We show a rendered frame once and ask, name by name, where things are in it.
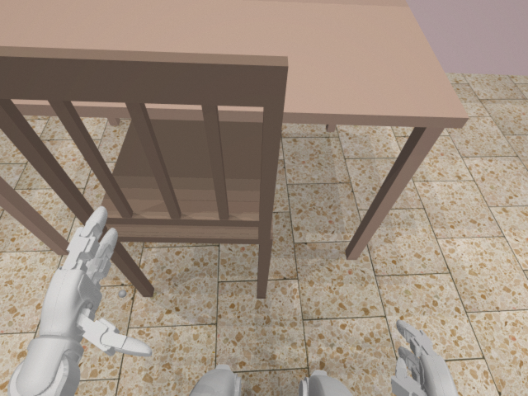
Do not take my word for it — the chair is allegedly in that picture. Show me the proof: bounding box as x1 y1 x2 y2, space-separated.
0 46 289 299

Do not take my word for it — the robot left thigh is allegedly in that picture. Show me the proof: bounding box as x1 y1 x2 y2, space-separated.
189 369 242 396

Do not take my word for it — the table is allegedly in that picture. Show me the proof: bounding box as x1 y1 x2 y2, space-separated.
0 0 469 260

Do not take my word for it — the robot right hand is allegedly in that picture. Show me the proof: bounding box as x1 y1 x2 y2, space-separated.
391 319 459 396

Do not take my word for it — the left robot forearm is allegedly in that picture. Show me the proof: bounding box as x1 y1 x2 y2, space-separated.
7 335 84 396

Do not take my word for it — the robot left hand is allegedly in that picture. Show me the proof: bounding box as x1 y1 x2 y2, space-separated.
39 206 152 356

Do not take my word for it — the right robot shin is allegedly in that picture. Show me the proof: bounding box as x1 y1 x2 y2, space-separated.
310 370 328 376

